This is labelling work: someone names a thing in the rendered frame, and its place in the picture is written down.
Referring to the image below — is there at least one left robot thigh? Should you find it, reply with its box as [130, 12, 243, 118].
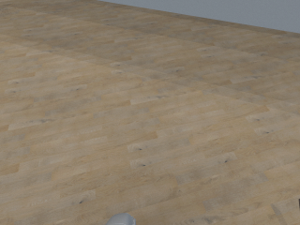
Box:
[105, 213, 136, 225]

